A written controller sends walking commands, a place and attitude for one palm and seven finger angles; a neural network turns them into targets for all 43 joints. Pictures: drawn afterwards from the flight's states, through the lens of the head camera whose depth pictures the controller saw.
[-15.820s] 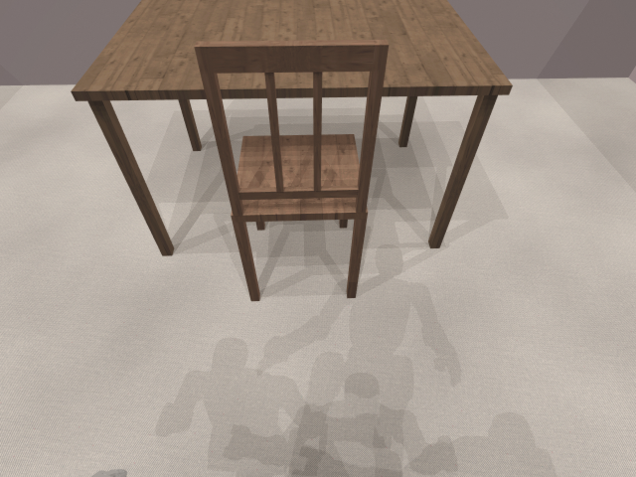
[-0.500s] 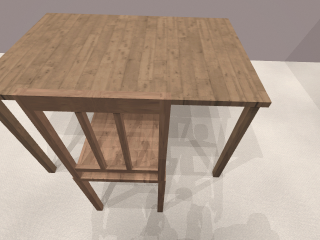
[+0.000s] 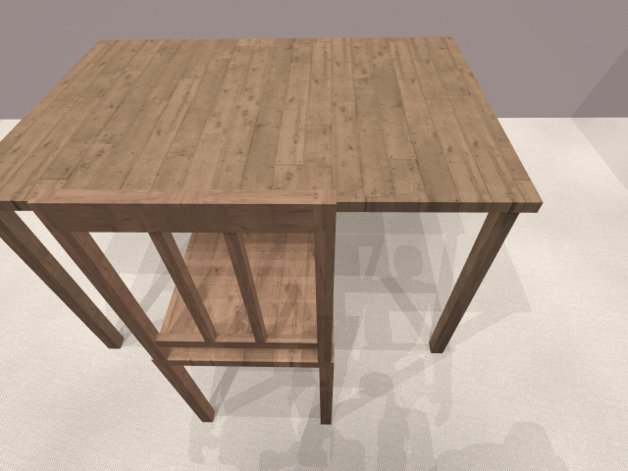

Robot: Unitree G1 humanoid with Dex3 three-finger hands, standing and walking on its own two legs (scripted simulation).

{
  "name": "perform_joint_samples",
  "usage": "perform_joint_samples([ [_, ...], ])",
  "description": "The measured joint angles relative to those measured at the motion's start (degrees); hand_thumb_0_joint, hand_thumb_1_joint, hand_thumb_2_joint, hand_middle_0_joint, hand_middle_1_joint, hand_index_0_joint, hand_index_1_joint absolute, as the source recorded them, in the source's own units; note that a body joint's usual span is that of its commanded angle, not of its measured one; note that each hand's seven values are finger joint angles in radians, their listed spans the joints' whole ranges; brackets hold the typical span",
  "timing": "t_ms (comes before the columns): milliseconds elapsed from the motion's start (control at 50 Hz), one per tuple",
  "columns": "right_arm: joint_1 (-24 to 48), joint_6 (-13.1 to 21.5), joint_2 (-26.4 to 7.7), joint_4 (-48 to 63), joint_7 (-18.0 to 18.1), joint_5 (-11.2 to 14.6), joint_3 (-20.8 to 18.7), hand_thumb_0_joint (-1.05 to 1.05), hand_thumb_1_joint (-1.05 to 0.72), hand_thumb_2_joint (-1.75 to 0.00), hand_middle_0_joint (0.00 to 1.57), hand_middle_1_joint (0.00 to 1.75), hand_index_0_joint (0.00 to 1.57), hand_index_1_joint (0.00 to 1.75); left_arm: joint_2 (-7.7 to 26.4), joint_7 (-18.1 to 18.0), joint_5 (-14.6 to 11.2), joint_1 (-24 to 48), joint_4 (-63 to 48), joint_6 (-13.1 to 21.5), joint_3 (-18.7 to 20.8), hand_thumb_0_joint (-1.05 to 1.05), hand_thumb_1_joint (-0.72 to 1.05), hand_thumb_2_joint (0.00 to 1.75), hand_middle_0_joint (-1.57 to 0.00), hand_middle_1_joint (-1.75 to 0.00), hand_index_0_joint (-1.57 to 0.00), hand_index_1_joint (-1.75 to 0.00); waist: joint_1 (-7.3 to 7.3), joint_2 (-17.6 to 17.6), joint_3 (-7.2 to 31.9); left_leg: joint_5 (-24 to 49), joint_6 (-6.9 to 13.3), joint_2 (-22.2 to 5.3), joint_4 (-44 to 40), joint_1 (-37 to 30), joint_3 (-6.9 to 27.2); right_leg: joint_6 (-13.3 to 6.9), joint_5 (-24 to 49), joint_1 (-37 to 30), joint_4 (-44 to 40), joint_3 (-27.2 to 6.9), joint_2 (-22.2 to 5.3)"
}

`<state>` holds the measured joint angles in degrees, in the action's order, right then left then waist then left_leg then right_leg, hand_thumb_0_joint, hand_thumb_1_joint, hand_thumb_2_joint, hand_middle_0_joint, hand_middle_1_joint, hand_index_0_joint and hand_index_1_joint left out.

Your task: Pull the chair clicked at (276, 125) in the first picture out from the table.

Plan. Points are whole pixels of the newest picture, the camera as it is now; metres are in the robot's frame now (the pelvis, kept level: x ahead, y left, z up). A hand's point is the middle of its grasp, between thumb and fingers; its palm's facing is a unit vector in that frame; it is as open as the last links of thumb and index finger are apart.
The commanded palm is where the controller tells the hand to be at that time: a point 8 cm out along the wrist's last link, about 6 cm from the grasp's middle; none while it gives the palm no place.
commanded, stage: look again from close up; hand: left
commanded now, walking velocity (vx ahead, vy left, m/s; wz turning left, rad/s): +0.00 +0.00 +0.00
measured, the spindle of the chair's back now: (189, 292) +0.40 +0.24 -0.06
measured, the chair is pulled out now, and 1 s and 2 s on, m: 0.00 0.00 0.00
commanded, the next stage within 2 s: raise the hand toward the chair's back in 0.82 s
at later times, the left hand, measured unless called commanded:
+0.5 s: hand out of the picture +0.00 +0.16 -0.17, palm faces +0.01 -0.98 -0.21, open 7.4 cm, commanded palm none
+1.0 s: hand out of the picture +0.04 +0.18 -0.14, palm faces +0.17 -0.96 -0.24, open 7.3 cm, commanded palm +0.09 +0.21 -0.07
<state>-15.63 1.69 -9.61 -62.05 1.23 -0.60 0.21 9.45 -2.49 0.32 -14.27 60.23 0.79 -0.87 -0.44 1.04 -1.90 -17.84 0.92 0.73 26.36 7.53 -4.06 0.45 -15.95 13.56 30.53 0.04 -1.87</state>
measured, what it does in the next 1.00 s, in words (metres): stands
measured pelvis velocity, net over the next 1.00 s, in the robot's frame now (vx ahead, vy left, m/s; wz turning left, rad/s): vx -0.01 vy -0.01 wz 0.02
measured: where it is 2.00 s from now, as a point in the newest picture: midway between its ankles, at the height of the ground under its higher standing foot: outside the picture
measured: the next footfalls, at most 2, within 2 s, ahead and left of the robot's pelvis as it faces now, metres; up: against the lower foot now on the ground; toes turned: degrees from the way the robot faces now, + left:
none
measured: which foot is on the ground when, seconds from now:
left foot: down 0.00-1.00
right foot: down 0.00-1.00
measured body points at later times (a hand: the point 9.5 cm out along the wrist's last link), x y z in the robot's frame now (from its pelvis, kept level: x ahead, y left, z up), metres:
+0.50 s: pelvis +0.00 -0.02 +0.00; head +0.01 -0.02 +0.45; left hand +0.00 +0.21 -0.15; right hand -0.01 -0.23 -0.16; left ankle -0.04 +0.11 -0.74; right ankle +0.00 -0.12 -0.74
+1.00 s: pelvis -0.01 -0.01 +0.00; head +0.00 -0.02 +0.45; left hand +0.03 +0.23 -0.12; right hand -0.01 -0.23 -0.15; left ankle -0.04 +0.11 -0.74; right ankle +0.00 -0.12 -0.74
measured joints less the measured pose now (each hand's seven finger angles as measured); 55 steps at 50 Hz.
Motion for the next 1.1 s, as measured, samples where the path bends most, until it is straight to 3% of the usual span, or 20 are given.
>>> perform_joint_samples([
  [460,0.15,-0.34,1.26,-2.85,-0.09,0.34,-0.01,0.01,-0.91,-0.90,0.20,0.30,0.19,0.29,0.09,0.18,0.13,-1.52,1.62,0.03,-0.37,0.01,0.91,0.90,-0.20,-0.30,-0.20,-0.30,0.15,-1.29,-0.71,1.42,-1.54,-1.59,-1.73,-0.36,0.88,-1.50,1.47,-0.82,-2.36,1.07,1.55],
  [940,-1.58,-0.10,3.09,-3.75,-0.14,0.60,0.25,0.01,-0.91,-0.90,0.20,0.30,0.19,0.29,-0.65,-0.28,0.24,-2.47,2.05,0.38,-0.48,0.01,0.91,0.90,-0.20,-0.30,-0.20,-0.30,0.15,-1.33,-0.71,1.53,-1.36,-1.84,-0.50,1.19,1.25,-1.32,2.34,-0.28,-2.98,1.44,1.72],
  [960,-2.40,0.22,2.79,-1.15,0.04,1.28,0.62,0.01,-0.91,-0.90,0.20,0.30,0.20,0.29,-0.38,-0.79,-2.15,-5.12,-6.38,-3.41,-0.11,0.02,0.93,0.90,-0.20,-0.30,-0.20,-0.30,0.14,-1.14,-1.08,1.10,-1.32,-1.95,0.44,1.61,1.29,-1.27,2.34,-0.10,-2.62,1.49,1.80],
  [980,-3.78,2.38,2.32,1.37,1.09,1.55,0.89,0.01,-0.92,-0.90,0.20,0.30,0.20,0.29,0.20,-1.48,-3.86,-8.52,-16.56,-4.76,0.71,0.03,0.94,0.90,-0.20,-0.30,-0.20,-0.30,0.43,-1.14,-0.93,0.86,-1.21,-1.76,0.82,1.77,1.21,-1.26,2.07,0.24,-1.92,1.40,1.61],
  [1040,-6.07,9.96,-0.79,6.86,2.82,3.04,0.18,0.03,-0.93,-0.90,0.20,0.30,0.20,0.29,1.10,-4.60,-7.57,-13.61,-37.78,-0.76,0.58,0.04,0.94,0.89,-0.20,-0.30,-0.20,-0.29,-0.49,0.18,1.56,-0.04,-0.82,-0.82,3.51,4.33,2.57,-0.85,0.55,2.03,0.64,2.66,0.45],
  [1100,-3.58,14.21,-4.28,12.69,2.56,2.42,-1.05,0.03,-0.93,-0.90,0.20,0.30,0.20,0.29,0.39,-3.03,-9.50,-10.07,-46.36,7.63,1.50,0.03,0.89,0.88,-0.19,-0.29,-0.19,-0.29,-2.16,0.99,3.89,-1.92,-0.42,0.04,9.74,10.92,3.70,-0.45,-1.53,7.84,6.25,3.70,-0.70],
])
